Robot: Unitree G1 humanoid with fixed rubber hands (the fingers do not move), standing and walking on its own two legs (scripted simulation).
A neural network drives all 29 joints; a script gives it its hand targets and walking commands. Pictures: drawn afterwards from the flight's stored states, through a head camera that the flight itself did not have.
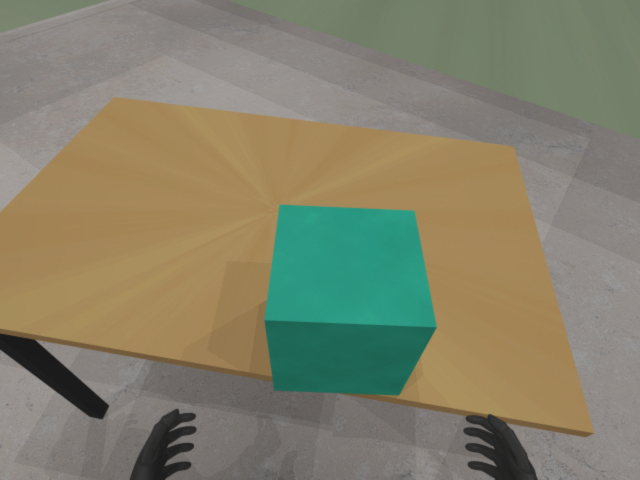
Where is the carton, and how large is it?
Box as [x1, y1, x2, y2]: [264, 205, 436, 394]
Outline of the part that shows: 279,205 264,320 274,390 399,394 436,327 414,211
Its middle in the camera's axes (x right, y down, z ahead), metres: +0.03 +0.09 +0.57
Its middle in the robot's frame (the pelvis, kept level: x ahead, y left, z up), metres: +0.35 -0.01 -0.02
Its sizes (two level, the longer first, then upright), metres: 0.189 0.181 0.214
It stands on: a table, 0.66 m high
